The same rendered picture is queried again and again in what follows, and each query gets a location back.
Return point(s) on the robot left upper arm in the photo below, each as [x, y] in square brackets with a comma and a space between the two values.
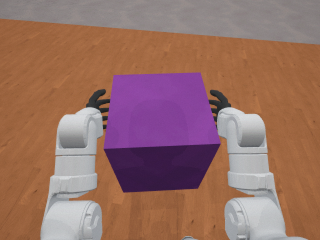
[73, 220]

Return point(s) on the left robot forearm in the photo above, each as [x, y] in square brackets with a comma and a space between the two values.
[76, 147]

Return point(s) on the right robot forearm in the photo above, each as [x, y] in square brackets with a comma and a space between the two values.
[247, 149]

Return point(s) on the robot right upper arm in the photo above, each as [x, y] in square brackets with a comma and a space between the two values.
[254, 218]

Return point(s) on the robot left hand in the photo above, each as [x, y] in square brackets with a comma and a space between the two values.
[95, 103]

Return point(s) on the carton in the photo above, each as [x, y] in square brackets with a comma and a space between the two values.
[160, 133]

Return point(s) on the robot right hand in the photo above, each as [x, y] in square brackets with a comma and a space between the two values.
[223, 103]

